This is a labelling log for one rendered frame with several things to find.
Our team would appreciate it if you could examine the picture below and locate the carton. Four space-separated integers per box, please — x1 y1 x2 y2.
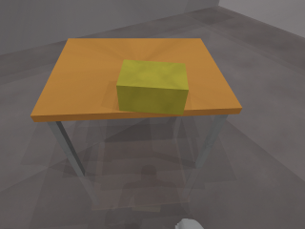
116 59 189 115

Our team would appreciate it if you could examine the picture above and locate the table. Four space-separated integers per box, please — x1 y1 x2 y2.
30 38 242 177

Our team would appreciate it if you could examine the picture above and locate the robot right thigh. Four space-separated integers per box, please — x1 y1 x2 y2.
174 219 204 229

